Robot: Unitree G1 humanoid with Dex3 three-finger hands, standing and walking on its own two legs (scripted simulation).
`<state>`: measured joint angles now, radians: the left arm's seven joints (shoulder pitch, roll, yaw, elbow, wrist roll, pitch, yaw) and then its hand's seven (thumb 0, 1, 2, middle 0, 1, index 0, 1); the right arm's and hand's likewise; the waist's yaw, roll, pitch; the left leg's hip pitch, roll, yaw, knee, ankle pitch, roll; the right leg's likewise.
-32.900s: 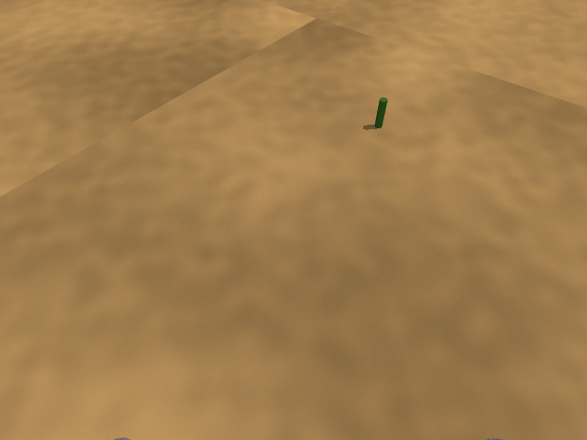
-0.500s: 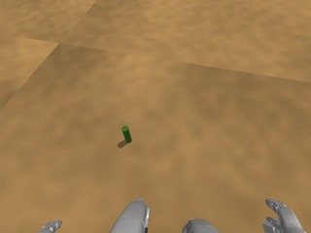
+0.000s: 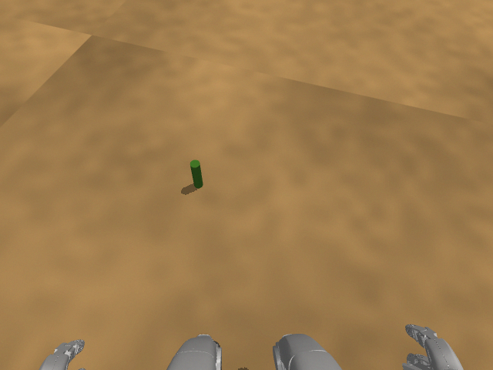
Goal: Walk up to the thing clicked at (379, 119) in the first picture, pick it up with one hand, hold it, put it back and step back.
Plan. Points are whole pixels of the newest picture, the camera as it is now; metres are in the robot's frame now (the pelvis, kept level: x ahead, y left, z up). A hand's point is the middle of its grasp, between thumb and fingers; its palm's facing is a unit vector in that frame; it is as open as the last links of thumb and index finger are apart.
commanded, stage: step back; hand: left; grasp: from the side
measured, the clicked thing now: (196, 174) +0.87 +0.23 -0.68
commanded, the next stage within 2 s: stand in 1.30 s
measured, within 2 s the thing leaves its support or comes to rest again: neither
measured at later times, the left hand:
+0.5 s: hand out of the picture -0.06 +0.26 -0.14, palm faces +0.06 -0.91 -0.40, open 7.3 cm
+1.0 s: hand out of the picture -0.03 +0.24 -0.14, palm faces +0.08 -0.94 -0.32, open 7.3 cm
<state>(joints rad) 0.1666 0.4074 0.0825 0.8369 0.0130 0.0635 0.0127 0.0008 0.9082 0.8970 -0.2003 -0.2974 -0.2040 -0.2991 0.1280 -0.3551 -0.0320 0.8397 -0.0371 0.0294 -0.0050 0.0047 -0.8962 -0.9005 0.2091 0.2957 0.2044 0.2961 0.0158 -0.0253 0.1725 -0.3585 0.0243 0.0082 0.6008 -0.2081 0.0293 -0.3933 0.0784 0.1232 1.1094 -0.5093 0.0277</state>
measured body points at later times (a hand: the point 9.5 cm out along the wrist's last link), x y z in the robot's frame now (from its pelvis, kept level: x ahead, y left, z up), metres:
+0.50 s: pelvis -0.13 -0.02 +0.00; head -0.11 -0.02 +0.45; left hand -0.06 +0.31 -0.12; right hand -0.06 -0.33 -0.13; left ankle -0.12 +0.11 -0.73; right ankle -0.10 -0.14 -0.71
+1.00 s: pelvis -0.10 -0.02 +0.01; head -0.09 -0.01 +0.46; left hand -0.03 +0.28 -0.12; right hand +0.01 -0.31 -0.11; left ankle -0.12 +0.10 -0.73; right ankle -0.10 -0.15 -0.73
